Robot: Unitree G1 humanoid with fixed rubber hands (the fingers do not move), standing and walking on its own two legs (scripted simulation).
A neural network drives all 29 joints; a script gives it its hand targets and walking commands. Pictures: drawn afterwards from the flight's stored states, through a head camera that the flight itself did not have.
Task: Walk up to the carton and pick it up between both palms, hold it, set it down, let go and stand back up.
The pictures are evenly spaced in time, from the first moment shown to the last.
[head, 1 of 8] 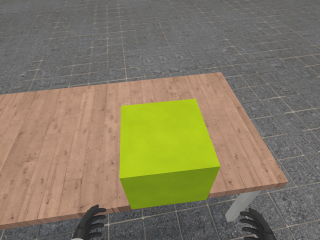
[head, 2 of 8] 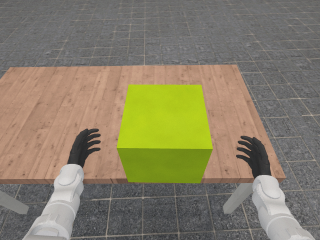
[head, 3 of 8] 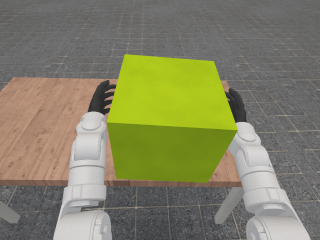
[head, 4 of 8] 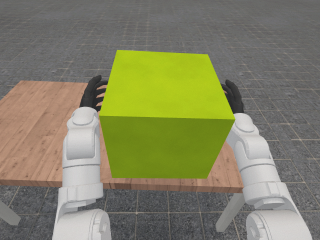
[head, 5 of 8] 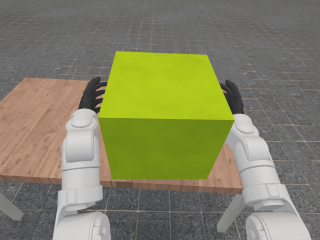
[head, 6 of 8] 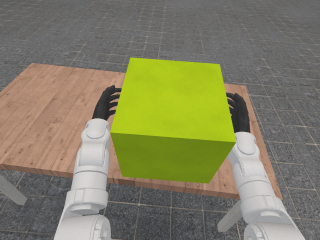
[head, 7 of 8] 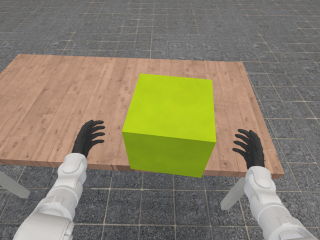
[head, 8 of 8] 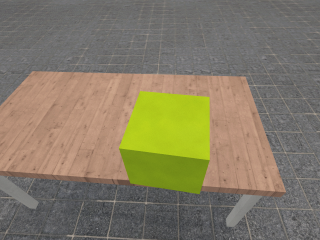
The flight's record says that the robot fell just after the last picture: no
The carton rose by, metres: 0.23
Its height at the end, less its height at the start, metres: +0.00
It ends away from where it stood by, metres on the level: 0.02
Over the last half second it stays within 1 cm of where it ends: yes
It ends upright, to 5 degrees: yes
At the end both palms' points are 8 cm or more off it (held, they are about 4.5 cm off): yes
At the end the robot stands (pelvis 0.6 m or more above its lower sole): yes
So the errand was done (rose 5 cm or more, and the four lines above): yes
